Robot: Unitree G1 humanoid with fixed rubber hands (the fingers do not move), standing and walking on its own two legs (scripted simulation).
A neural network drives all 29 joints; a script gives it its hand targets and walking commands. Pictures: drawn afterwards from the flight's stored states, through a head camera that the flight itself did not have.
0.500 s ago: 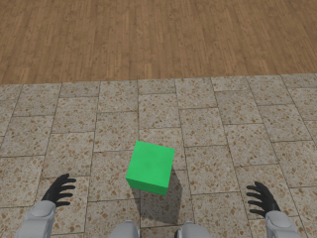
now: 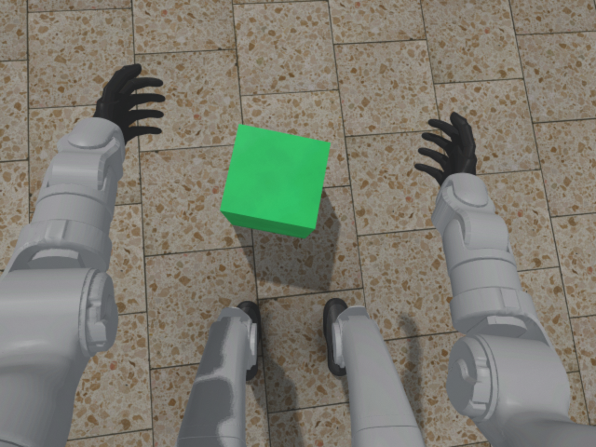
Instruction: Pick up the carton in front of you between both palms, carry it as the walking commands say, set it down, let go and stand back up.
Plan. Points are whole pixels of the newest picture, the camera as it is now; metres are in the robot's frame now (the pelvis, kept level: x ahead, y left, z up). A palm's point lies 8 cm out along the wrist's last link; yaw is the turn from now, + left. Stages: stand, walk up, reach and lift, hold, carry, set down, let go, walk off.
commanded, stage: reach and lift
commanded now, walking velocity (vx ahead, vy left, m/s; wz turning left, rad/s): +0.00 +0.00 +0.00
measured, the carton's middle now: (275, 188) +0.52 +0.02 -0.54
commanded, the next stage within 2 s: none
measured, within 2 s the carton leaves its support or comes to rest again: leaves its support in 1.94 s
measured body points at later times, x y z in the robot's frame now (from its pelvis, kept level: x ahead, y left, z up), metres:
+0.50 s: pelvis +0.03 +0.00 -0.07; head +0.36 +0.03 +0.23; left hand +0.57 +0.19 -0.22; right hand +0.51 -0.18 -0.22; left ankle +0.09 +0.10 -0.63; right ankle +0.09 -0.15 -0.63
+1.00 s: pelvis -0.04 -0.01 -0.26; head +0.34 +0.02 -0.02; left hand +0.56 +0.19 -0.44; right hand +0.50 -0.18 -0.44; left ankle +0.09 +0.10 -0.63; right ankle +0.09 -0.16 -0.63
